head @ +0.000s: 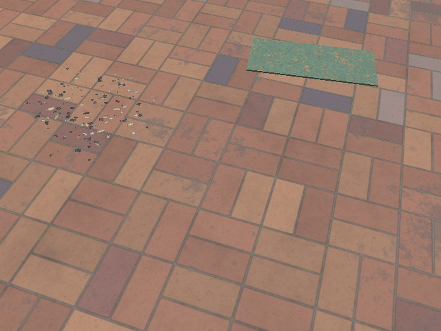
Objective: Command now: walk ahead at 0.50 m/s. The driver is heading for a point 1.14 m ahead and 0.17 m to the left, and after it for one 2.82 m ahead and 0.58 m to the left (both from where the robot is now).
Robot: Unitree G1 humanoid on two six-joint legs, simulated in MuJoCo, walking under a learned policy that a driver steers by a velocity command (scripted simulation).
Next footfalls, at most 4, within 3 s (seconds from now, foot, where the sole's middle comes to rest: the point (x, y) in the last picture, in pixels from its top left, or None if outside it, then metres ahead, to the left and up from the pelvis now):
0.32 right None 0.34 -0.12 -0.78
0.88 left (203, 286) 0.64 0.06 -0.78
1.44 right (255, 208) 0.94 -0.12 -0.78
2.00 left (199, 157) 1.18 0.09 -0.78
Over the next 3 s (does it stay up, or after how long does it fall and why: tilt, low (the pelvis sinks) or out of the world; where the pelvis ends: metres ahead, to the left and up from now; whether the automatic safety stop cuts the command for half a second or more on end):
stays up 1.56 0.20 0.00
